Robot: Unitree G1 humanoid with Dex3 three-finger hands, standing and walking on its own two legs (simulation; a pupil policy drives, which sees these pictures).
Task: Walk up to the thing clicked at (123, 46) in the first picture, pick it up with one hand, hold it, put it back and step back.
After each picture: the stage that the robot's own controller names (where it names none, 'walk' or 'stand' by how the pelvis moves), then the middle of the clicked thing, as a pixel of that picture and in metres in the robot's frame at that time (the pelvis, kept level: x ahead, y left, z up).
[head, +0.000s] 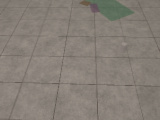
stand; (123, 47) +1.34 -0.44 -0.72
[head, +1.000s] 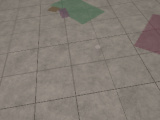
walk; (97, 50) +1.26 -0.06 -0.70
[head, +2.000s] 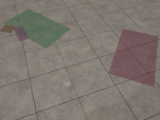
walk; (67, 87) +0.76 +0.20 -0.70
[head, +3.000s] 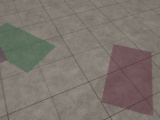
walk; out of the picture +0.43 +0.21 -0.70
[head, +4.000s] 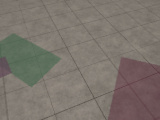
stand; out of the picture +0.31 +0.21 -0.72
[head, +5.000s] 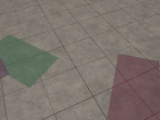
stand; out of the picture +0.30 +0.22 -0.72
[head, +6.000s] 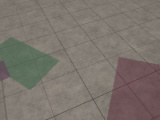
stand; out of the picture +0.30 +0.23 -0.73
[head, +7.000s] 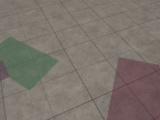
stand; out of the picture +0.29 +0.23 -0.73
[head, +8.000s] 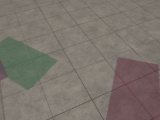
go down; out of the picture +0.29 +0.23 -0.73
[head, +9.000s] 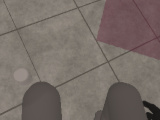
go down; (23, 77) +0.38 +0.26 -0.34
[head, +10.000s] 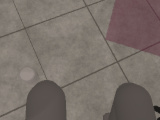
approach; (29, 76) +0.37 +0.27 -0.30
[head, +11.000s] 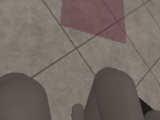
close in; out of the picture +0.34 +0.30 -0.22
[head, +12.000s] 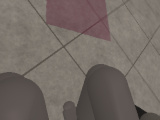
close; out of the picture +0.35 +0.30 -0.21
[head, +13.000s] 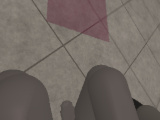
lift; out of the picture +0.34 +0.30 -0.22
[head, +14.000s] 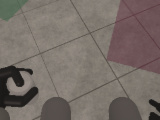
lift; (24, 89) +0.31 +0.21 -0.03
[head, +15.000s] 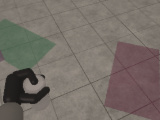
hold; (37, 93) +0.32 +0.18 +0.01
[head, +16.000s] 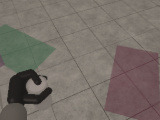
hold; (40, 93) +0.33 +0.17 +0.00
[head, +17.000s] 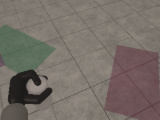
hold; (40, 93) +0.33 +0.17 +0.00
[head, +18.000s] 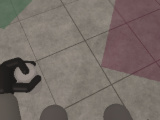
crouch; (29, 79) +0.37 +0.20 -0.08
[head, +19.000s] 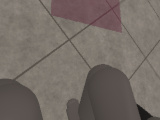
lower; out of the picture +0.37 +0.29 -0.22
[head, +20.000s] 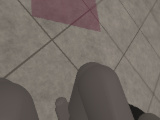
lower; out of the picture +0.39 +0.31 -0.22
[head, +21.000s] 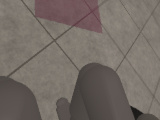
lower; out of the picture +0.38 +0.31 -0.22
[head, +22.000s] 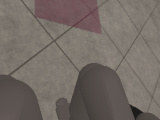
lower; out of the picture +0.38 +0.31 -0.22
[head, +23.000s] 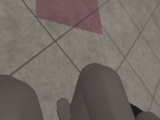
loosen; out of the picture +0.37 +0.31 -0.22
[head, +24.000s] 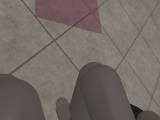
withdraw; out of the picture +0.36 +0.28 -0.22
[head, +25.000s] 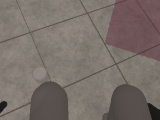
walk; (41, 76) +0.40 +0.23 -0.33
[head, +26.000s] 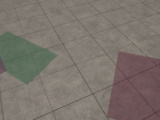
stand; out of the picture +0.32 +0.18 -0.66
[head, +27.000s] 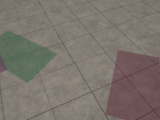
stand; out of the picture +0.34 +0.20 -0.66
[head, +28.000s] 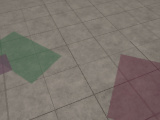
stand; out of the picture +0.34 +0.19 -0.70
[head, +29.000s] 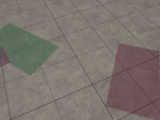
walk; out of the picture +0.36 +0.19 -0.71
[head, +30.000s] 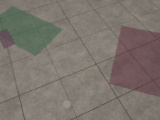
walk; (67, 106) +0.49 +0.15 -0.70
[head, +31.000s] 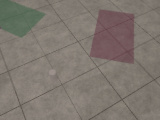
walk; (53, 75) +0.76 +0.27 -0.69
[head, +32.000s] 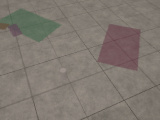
stand; (63, 73) +0.96 +0.22 -0.71
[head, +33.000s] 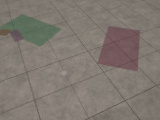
stand; (64, 76) +0.97 +0.22 -0.72
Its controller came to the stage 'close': yes
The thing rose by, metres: 0.71
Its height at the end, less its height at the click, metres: +0.00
